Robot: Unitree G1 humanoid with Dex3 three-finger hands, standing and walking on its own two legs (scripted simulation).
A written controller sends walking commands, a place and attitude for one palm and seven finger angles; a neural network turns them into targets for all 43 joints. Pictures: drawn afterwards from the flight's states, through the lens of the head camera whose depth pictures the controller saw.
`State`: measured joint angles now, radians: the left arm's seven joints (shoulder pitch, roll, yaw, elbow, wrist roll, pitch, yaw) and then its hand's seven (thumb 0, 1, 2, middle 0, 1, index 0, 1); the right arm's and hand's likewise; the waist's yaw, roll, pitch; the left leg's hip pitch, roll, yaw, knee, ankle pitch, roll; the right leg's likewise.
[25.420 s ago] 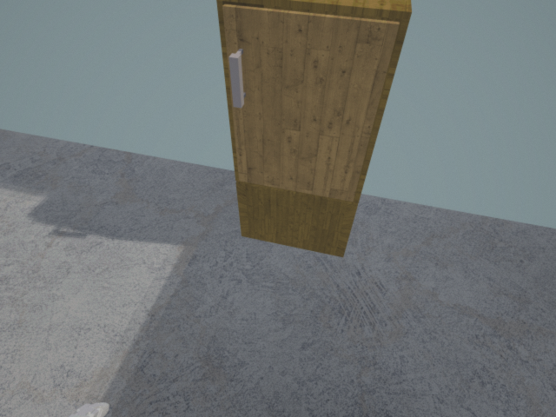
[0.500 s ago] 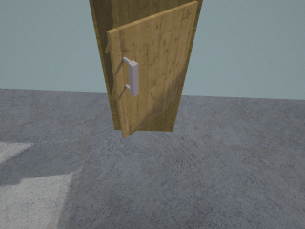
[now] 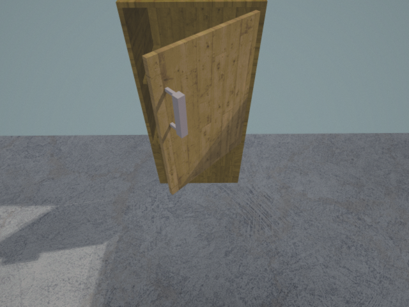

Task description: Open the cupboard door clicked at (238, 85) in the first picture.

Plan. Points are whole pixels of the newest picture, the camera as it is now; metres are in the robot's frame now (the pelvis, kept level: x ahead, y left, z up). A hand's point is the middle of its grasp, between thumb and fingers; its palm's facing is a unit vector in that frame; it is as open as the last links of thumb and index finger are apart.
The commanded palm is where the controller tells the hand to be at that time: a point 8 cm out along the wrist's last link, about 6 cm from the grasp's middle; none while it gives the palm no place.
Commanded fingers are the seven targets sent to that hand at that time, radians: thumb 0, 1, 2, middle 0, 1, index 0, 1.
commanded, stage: let the arm hang, fingers relaxed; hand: left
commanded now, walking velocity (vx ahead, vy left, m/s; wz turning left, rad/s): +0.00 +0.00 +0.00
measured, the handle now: (175, 112) +0.61 +0.12 +0.02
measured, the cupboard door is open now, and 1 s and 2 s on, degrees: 43 43 43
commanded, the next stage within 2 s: look to check the result in 0.22 s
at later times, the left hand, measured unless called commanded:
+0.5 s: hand out of the picture +0.07 +0.23 -0.16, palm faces +0.00 -0.95 -0.31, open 7.4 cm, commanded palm none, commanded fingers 0.00 0.90 0.90 -0.20 -0.30 -0.20 -0.30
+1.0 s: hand out of the picture +0.11 +0.22 -0.16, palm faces -0.01 -0.95 -0.31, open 7.4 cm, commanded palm none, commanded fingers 0.00 0.90 0.90 -0.20 -0.30 -0.20 -0.30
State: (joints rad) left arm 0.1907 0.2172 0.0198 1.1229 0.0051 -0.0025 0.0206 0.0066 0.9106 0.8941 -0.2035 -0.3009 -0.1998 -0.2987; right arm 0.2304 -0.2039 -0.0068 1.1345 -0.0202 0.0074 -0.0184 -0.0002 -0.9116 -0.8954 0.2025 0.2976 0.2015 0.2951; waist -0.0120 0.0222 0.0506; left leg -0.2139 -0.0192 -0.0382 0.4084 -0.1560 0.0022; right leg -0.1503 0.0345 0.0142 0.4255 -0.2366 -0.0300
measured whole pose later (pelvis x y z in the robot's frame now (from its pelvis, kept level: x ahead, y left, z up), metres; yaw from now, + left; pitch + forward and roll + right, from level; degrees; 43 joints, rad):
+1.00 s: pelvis +0.04 -0.01 +0.00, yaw -1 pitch -1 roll +0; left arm 0.13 0.28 0.02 1.12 0.00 -0.01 0.02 0.01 0.91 0.89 -0.21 -0.30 -0.20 -0.30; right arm 0.11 -0.29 0.00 1.12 -0.02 0.00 -0.02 0.00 -0.91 -0.90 0.20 0.30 0.20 0.30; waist 0.00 0.01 0.06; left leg -0.14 0.00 -0.03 0.33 -0.17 -0.01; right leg -0.07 0.05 0.03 0.33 -0.23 -0.04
